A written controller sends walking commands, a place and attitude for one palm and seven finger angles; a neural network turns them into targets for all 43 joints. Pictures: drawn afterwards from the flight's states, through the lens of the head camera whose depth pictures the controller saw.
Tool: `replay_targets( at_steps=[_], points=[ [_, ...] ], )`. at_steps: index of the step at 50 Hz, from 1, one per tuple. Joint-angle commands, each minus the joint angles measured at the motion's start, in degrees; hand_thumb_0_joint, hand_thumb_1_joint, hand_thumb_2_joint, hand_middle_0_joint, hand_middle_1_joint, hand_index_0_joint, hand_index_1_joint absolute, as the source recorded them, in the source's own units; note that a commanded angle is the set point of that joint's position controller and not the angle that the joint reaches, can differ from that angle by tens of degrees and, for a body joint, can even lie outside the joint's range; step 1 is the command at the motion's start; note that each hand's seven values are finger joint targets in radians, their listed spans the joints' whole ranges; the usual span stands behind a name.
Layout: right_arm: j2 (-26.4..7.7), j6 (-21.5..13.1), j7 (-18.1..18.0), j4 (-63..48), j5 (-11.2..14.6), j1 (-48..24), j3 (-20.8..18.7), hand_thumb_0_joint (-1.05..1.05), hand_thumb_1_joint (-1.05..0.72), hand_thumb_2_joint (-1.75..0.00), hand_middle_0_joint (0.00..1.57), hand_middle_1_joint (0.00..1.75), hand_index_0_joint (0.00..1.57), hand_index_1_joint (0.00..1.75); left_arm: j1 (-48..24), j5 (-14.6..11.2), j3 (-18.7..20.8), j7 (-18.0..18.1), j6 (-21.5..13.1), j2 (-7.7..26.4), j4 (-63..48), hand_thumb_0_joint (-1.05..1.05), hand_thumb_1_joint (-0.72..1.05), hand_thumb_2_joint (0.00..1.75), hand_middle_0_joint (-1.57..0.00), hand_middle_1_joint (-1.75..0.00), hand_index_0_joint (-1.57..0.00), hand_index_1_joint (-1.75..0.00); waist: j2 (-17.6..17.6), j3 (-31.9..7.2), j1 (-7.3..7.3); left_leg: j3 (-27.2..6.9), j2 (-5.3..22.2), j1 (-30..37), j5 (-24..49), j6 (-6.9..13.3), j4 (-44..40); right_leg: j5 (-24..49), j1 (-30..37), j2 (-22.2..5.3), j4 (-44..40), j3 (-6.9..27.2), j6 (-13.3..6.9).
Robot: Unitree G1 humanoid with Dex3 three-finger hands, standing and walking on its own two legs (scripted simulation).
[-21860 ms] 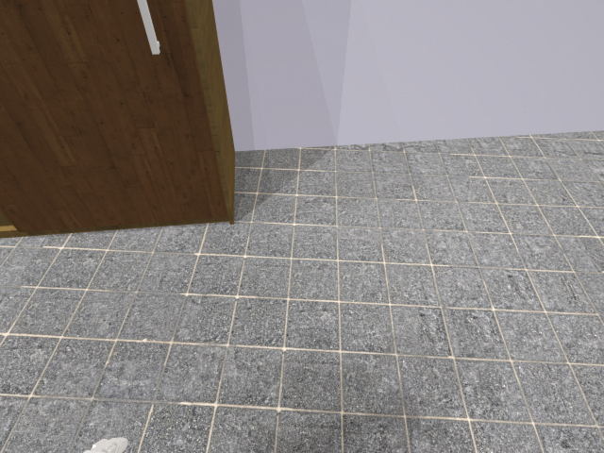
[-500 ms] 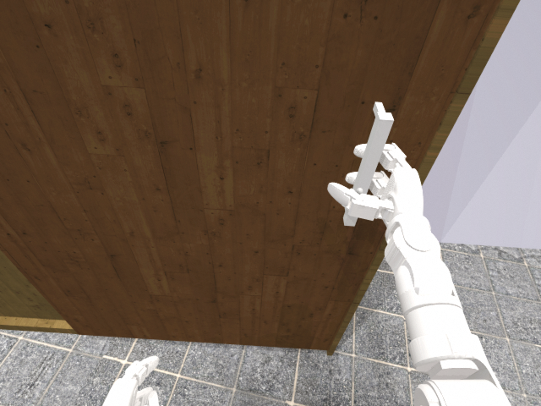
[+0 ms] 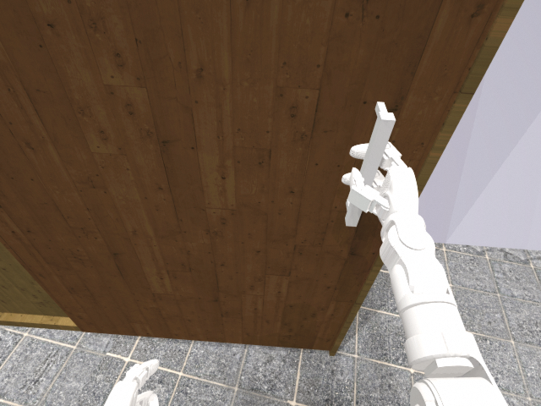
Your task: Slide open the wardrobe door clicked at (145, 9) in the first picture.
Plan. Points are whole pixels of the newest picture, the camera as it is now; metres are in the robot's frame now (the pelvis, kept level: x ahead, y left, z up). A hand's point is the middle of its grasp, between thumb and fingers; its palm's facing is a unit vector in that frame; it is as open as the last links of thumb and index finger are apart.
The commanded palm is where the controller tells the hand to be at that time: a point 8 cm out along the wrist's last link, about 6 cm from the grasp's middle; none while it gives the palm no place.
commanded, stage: grip the handle and tug to test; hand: right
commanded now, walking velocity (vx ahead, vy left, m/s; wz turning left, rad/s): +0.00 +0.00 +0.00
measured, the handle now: (364, 170) +0.45 -0.10 +0.14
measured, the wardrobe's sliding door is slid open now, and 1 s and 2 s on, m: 0.00 0.00 0.00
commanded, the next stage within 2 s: tug the door sideways, standing still in 0.46 s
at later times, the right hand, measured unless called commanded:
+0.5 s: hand (355, 193) +0.39 -0.08 +0.15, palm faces -0.02 +1.00 +0.02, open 6.0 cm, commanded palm +0.33 -0.14 +0.15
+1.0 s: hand (352, 190) +0.40 -0.08 +0.14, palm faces +0.04 +1.00 -0.02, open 5.6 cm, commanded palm +0.37 -0.09 +0.15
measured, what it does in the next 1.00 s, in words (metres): stands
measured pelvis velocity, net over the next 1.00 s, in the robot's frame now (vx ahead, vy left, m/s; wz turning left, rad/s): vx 0.03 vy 0.00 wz -0.06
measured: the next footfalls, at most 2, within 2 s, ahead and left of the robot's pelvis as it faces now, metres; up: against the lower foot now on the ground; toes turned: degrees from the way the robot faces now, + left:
left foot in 1.82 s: +0.13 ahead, +0.24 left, +0.00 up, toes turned -1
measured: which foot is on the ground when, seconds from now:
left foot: down 0.00-1.00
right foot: down 0.00-1.00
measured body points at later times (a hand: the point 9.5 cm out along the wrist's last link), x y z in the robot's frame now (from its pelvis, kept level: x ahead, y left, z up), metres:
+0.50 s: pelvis +0.03 +0.01 +0.00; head +0.02 +0.02 +0.45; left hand +0.16 +0.25 -0.09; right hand +0.39 -0.14 +0.15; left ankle +0.00 +0.07 -0.73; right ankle -0.02 -0.08 -0.73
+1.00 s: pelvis +0.03 +0.00 +0.00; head +0.03 +0.01 +0.45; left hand +0.21 +0.20 -0.11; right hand +0.39 -0.13 +0.15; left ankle +0.00 +0.08 -0.73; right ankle -0.02 -0.09 -0.73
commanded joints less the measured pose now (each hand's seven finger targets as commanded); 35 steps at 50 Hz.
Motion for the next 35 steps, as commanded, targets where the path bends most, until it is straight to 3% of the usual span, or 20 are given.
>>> replay_targets(
  at_steps=[1, 3, 5, 8, 10, 12, 14, 18, 21, 24, 27, 28, 30, 32, 33, 35],
  points=[
    [-6.7, -4.0, 0.0, -14.3, 0.2, -21.2, -2.4, 0.0, -0.9, -0.9, 0.45, 1.4, 0.45, 1.4, -4.3, 0.0, 2.4, 0.0, -2.9, 6.5, -8.6, 0.0, 0.9, 0.9, -0.2, -0.3, -0.2, -0.3, 5.6, -16.0, -1.21, -3.4, 3.3, 8.8, 21.8, -1.8, -2.6, 17.7, 4.1, -2.6, -2.3, 3.2, 1.3],
    [-5.6, -4.1, 0.3, -15.0, 0.1, -21.2, -1.2, 0.0, -0.9, -0.9, 0.45, 1.4, 0.45, 1.4, -4.7, -0.1, 2.3, -0.1, -2.8, 6.4, -8.8, 0.0, 0.9, 0.9, -0.2, -0.3, -0.2, -0.3, 4.3, -14.8, -1.12, -3.3, 3.3, 8.0, 21.3, -1.7, -2.7, 18.1, 4.5, -2.8, -2.5, 3.3, 1.4],
    [-6.1, -4.3, 0.4, -16.6, 0.2, -18.4, -2.0, 0.0, -0.9, -0.9, 0.45, 1.4, 0.45, 1.4, -5.0, 0.0, 2.4, -0.3, -2.9, 6.3, -9.3, 0.0, 0.9, 0.9, -0.2, -0.3, -0.2, -0.3, 3.1, -16.2, -1.93, -3.6, 3.4, 9.1, 22.2, -1.7, -2.7, 18.5, 5.0, -2.6, -2.4, 3.0, 1.4],
    [-6.4, -3.8, 0.7, -16.9, 0.4, -15.2, -2.3, 0.0, -0.9, -0.9, 0.45, 1.4, 0.45, 1.4, -5.4, 0.0, 2.4, -0.3, -2.5, 6.5, -9.8, 0.0, 0.9, 0.9, -0.2, -0.3, -0.2, -0.3, 5.9, -14.6, -2.15, -3.6, 3.4, 9.9, 23.5, -2.0, -2.8, 18.5, 3.9, -2.8, -2.7, 2.8, 1.2],
    [-5.5, -3.5, 1.0, -20.1, 0.4, -15.0, -1.1, 0.0, -0.9, -0.9, 0.45, 1.4, 0.45, 1.4, -5.8, -0.1, 2.4, -0.4, -2.5, 6.2, -10.2, 0.0, 0.9, 0.9, -0.2, -0.3, -0.2, -0.3, 3.1, -15.5, -2.11, -3.7, 3.5, 10.1, 24.5, -1.9, -2.7, 19.4, 5.1, -2.7, -2.5, 2.6, 1.3],
    [-7.4, -2.9, 0.9, -20.7, 0.4, -10.5, -3.1, 0.0, -0.9, -0.9, 0.45, 1.4, 0.45, 1.4, -6.0, 0.1, 2.5, -0.4, -2.1, 6.6, -10.6, 0.0, 0.9, 0.9, -0.2, -0.3, -0.2, -0.3, 4.7, -15.9, -3.09, -3.9, 3.8, 12.0, 26.7, -2.2, -2.6, 20.1, 4.3, -2.8, -2.5, 2.5, 1.3],
    [-7.0, -2.5, 1.1, -24.1, 0.5, -7.7, -3.0, 0.0, -0.9, -0.9, 0.45, 1.4, 0.45, 1.4, -6.5, 0.1, 2.5, -0.6, -2.0, 6.2, -11.3, 0.0, 0.9, 0.9, -0.2, -0.3, -0.2, -0.3, 5.0, -16.5, -3.31, -3.9, 4.0, 13.3, 29.7, -2.5, -2.3, 21.6, 4.6, -2.8, -2.6, 2.3, 1.4],
    [-6.7, -1.1, 1.5, -30.0, 0.5, -1.1, -2.4, 0.0, -0.9, -0.9, 0.45, 1.4, 0.45, 1.4, -7.2, 0.1, 2.4, -1.1, -1.3, 6.0, -12.4, 0.0, 0.9, 0.9, -0.2, -0.3, -0.2, -0.3, 3.3, -16.7, -3.85, -3.8, 4.3, 15.0, 34.9, -2.7, -1.6, 25.3, 5.3, -2.9, -2.3, 2.1, 1.6],
    [-8.0, 0.4, 1.5, -33.4, 0.9, 5.1, -4.3, 0.0, -0.9, -0.9, 0.45, 1.4, 0.45, 1.4, -7.6, 0.4, 2.4, -1.3, -0.7, 6.0, -13.4, 0.0, 0.9, 0.9, -0.2, -0.3, -0.2, -0.3, 5.6, -17.5, -4.59, -4.2, 4.9, 17.6, 40.7, -3.7, -1.2, 25.8, 4.7, -2.7, -2.1, 1.9, 1.6],
    [-7.3, 1.7, 2.0, -37.5, 0.8, 8.4, -3.0, 0.0, -0.9, -0.9, 0.45, 1.4, 0.45, 1.4, -8.4, 0.3, 2.2, -1.5, 0.2, 5.8, -14.0, 0.0, 0.9, 0.9, -0.2, -0.3, -0.2, -0.3, 3.9, -16.9, -4.36, -4.3, 5.4, 18.4, 45.0, -3.9, -0.9, 27.4, 4.7, -2.5, -1.9, 1.6, 1.5],
    [-9.0, 2.9, 1.5, -41.3, 1.0, 12.8, -5.0, 0.0, -0.9, -0.9, 0.45, 1.4, 0.45, 1.4, -8.6, 0.7, 2.4, -1.7, 0.8, 6.0, -14.5, 0.0, 0.9, 0.9, -0.2, -0.3, -0.2, -0.3, 3.4, -18.0, -5.04, -4.3, 5.8, 20.0, 49.5, -4.0, -0.3, 29.8, 5.2, -2.5, -1.3, 1.5, 1.7],
    [-8.5, 3.2, 1.6, -42.9, 1.1, 14.3, -4.6, 0.0, -0.9, -0.9, 0.45, 1.4, 0.45, 1.4, -8.8, 0.6, 2.3, -1.8, 0.9, 5.7, -14.9, 0.0, 0.9, 0.9, -0.2, -0.3, -0.2, -0.3, 4.2, -18.0, -4.95, -4.1, 5.8, 20.2, 50.1, -3.9, -0.1, 30.1, 5.0, -2.6, -1.3, 1.6, 1.7],
    [-2.4, 4.0, 1.6, -43.8, 0.6, 4.7, 3.5, 0.0, -0.9, -0.9, 0.45, 1.4, 0.45, 1.4, -9.2, 0.3, 2.2, -1.8, 1.0, 5.3, -14.0, 0.0, 0.9, 0.9, -0.2, -0.3, -0.2, -0.3, 1.3, -15.0, -2.2, -3.5, 5.1, 14.9, 42.8, -3.4, -0.9, 28.8, 6.8, -2.7, -1.0, 2.1, 1.6],
    [-1.5, 4.7, -0.1, -40.9, 0.2, -3.0, 4.5, 0.0, -0.9, -0.9, 0.45, 1.4, 0.45, 1.4, -8.7, 0.5, 2.7, -1.1, 0.7, 5.8, -12.4, 0.0, 0.9, 0.9, -0.2, -0.3, -0.2, -0.3, 3.0, -11.6, -0.45, -2.8, 3.9, 9.5, 34.6, -2.7, -1.9, 27.6, 8.0, -3.2, -0.2, 3.0, 1.5],
    [-1.7, 5.1, -0.8, -38.8, -0.3, -5.2, 4.8, 0.0, -0.9, -0.9, 0.45, 1.4, 0.45, 1.4, -7.9, 0.6, 2.8, -1.0, 0.8, 6.0, -11.6, 0.0, 0.9, 0.9, -0.2, -0.3, -0.2, -0.3, 3.5, -11.8, 0.04, -2.8, 3.8, 8.4, 33.7, -2.7, -1.9, 27.7, 8.3, -3.2, 0.1, 3.3, 1.5],
    [-0.1, 5.8, -1.6, -37.2, -0.8, -10.0, 6.7, 0.0, -0.9, -0.9, 0.45, 1.4, 0.45, 1.4, -6.7, 0.9, 3.0, -0.6, 1.1, 6.0, -10.6, 0.0, 0.9, 0.9, -0.2, -0.3, -0.2, -0.3, 4.1, -14.5, 1.03, -3.0, 4.3, 9.1, 38.9, -3.2, -0.7, 31.0, 8.9, -2.9, 1.4, 3.9, 1.5]
  ],
)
